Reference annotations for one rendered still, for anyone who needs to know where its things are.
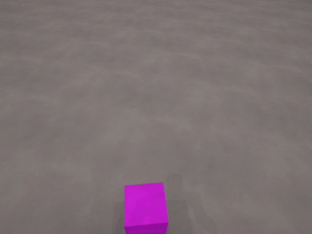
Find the carton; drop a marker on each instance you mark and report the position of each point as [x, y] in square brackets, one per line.
[145, 209]

